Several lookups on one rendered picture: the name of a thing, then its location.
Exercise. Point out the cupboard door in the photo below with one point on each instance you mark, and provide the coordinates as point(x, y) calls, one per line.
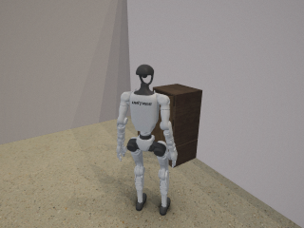
point(157, 132)

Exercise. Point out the robot right forearm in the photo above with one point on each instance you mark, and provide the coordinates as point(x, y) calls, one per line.
point(168, 134)

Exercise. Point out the left robot hand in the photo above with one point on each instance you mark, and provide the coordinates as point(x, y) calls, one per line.
point(121, 149)

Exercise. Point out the robot right upper arm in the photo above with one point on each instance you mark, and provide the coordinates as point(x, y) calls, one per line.
point(164, 101)

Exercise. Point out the left robot thigh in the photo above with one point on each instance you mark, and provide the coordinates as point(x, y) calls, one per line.
point(137, 155)

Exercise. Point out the robot left upper arm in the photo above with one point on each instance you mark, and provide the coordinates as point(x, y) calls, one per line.
point(124, 105)

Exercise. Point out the right robot hand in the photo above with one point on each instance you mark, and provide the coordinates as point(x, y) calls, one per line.
point(172, 156)

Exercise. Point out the humanoid robot torso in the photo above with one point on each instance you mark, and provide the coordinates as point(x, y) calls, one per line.
point(144, 110)

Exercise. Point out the robot left forearm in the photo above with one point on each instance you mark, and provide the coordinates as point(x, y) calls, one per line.
point(120, 133)

